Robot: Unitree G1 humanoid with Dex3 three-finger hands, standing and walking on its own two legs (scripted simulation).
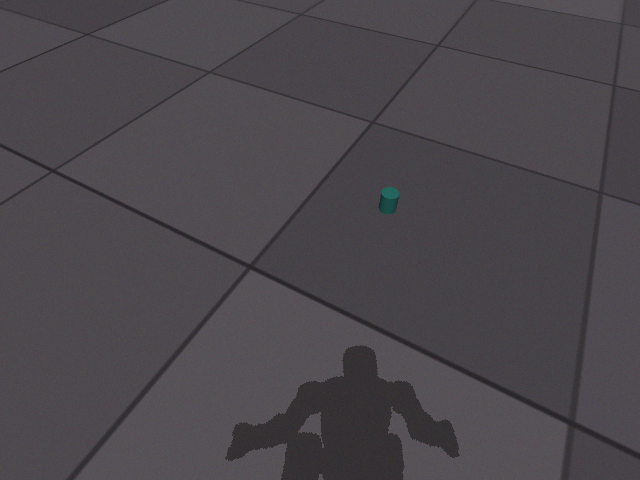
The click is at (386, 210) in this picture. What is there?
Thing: squat round
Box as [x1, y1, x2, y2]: [379, 187, 398, 213]
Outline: 386,187 381,191 379,209 384,213 392,213 395,210 398,191 392,187
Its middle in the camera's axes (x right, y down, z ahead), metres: +0.31 -0.16 +1.75
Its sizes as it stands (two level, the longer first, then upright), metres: 0.078 0.078 0.093
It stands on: the floor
